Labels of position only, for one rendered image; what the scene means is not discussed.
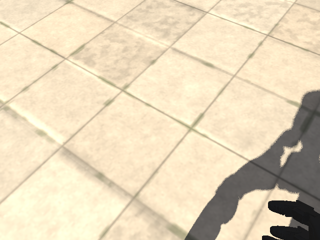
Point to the robot right hand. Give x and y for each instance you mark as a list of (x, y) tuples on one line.
[(300, 212)]

